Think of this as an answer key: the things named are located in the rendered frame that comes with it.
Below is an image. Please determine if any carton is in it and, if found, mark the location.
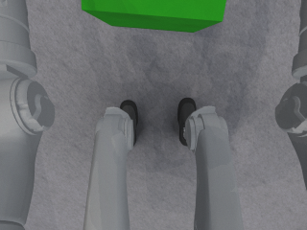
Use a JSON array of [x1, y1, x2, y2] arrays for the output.
[[81, 0, 226, 33]]

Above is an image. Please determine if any left robot shin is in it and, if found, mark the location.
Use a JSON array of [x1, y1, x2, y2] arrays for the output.
[[94, 107, 130, 138]]

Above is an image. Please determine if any left robot forearm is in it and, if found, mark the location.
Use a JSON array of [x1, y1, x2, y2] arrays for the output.
[[0, 0, 37, 80]]

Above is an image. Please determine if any right robot forearm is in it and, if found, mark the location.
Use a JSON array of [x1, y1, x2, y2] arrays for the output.
[[291, 0, 307, 81]]

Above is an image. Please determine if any left robot foot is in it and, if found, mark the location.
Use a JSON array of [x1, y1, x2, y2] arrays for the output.
[[120, 100, 138, 145]]

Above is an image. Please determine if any right robot upper arm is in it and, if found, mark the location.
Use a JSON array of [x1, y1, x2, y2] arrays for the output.
[[274, 80, 307, 191]]

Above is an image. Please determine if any left robot upper arm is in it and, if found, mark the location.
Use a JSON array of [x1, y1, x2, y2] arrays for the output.
[[0, 77, 56, 230]]

